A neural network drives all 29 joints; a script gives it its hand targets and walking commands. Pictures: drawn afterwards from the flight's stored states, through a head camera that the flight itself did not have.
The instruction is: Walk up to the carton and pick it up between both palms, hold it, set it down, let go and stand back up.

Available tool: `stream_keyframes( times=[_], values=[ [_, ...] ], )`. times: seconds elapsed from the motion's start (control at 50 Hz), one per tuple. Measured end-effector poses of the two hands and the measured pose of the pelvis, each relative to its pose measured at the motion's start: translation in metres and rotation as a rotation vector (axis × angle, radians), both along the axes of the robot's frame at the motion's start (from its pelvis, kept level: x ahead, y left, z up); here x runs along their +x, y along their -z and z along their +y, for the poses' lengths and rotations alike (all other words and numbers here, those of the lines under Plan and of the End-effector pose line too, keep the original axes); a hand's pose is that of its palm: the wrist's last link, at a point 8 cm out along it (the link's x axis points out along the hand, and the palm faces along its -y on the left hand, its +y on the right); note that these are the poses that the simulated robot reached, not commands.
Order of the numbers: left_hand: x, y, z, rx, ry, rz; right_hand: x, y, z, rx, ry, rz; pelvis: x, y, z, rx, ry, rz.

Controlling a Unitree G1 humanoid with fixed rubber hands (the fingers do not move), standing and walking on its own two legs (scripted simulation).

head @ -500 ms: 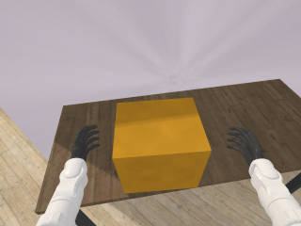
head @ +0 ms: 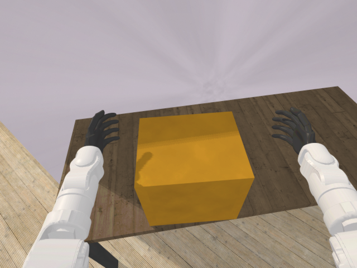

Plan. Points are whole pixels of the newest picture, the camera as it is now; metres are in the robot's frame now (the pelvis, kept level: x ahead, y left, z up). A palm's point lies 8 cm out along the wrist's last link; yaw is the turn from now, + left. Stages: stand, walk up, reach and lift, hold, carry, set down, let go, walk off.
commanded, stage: reach and lift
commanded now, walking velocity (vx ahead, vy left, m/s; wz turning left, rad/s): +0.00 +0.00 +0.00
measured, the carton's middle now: (189, 170) +0.41 +0.03 -0.08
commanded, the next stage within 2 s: none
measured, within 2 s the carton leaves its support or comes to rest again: neither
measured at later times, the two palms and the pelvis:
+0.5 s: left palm (98, 142) +0.39 +0.25 +0.07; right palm (289, 133) +0.43 -0.21 +0.07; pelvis -0.01 -0.01 -0.01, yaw +1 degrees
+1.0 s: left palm (113, 166) +0.37 +0.23 -0.01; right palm (287, 157) +0.41 -0.23 -0.01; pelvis -0.03 -0.02 -0.05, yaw +2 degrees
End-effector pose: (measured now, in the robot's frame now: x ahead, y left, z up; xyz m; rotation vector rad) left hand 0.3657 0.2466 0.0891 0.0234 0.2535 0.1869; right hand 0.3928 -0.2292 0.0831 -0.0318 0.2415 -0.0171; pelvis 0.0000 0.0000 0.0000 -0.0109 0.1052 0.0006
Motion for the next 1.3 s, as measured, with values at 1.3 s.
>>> stream_keyframes(
  times=[1.3],
  values=[
    [0.014, 0.116, -0.008, 0.033, -0.047, -0.016, 0.035, 0.116, 0.058, 0.017, -0.031, 0.001, -0.030, 0.069, -0.013, -0.004, -0.043, 0.386]
  ],
)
